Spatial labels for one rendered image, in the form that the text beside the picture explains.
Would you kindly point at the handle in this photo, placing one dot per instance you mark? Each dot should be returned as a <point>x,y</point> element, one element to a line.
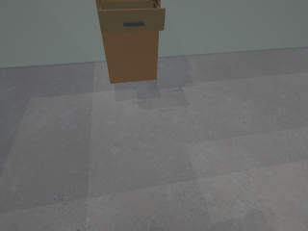
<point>133,23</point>

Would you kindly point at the drawer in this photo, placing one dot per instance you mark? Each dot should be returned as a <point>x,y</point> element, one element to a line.
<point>113,13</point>

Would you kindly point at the cabinet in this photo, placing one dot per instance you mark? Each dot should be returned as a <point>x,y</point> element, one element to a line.
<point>131,56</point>

